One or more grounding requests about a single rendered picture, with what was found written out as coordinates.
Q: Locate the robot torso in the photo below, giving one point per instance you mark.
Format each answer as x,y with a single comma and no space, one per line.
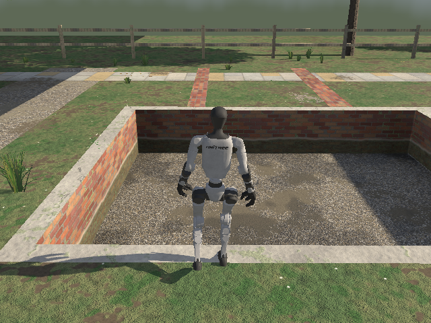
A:
216,160

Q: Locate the left robot upper arm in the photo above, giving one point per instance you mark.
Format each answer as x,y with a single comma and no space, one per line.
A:
192,152

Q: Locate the left robot shin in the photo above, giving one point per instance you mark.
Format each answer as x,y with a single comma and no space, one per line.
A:
197,239

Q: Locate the left robot forearm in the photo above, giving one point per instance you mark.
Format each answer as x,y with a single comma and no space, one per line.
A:
184,176

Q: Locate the robot left hand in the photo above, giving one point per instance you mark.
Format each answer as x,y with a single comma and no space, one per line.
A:
185,187

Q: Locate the right robot forearm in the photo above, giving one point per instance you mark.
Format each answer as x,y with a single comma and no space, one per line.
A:
248,181

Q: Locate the robot right hand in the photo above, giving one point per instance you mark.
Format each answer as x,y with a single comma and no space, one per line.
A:
251,196

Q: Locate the right robot upper arm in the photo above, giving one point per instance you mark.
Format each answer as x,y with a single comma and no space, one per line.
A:
241,155

